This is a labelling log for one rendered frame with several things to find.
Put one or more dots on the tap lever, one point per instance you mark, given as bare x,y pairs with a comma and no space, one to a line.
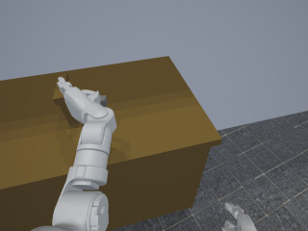
104,100

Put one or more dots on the robot left forearm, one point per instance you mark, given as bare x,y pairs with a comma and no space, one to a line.
89,171

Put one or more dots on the counter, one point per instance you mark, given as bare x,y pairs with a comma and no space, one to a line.
158,150

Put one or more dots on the left robot hand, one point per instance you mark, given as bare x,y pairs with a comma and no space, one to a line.
77,100

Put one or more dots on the right robot hand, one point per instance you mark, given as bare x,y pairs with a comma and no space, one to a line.
244,222

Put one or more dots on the left robot upper arm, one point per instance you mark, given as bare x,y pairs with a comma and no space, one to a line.
80,211

